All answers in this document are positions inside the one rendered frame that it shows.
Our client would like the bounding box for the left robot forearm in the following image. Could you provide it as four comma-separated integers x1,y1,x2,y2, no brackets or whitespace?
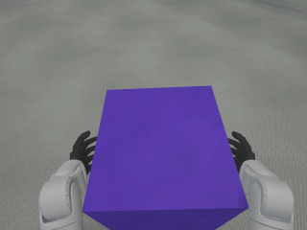
38,159,87,230

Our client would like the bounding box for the left robot hand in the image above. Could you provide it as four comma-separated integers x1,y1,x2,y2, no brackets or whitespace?
70,130,97,175

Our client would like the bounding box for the right robot hand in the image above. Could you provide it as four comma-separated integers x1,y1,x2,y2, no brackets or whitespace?
227,131,255,174

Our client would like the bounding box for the carton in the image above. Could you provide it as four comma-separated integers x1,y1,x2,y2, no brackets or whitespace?
83,85,248,230

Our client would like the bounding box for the right robot forearm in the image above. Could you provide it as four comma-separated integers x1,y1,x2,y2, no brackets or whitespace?
239,159,295,230

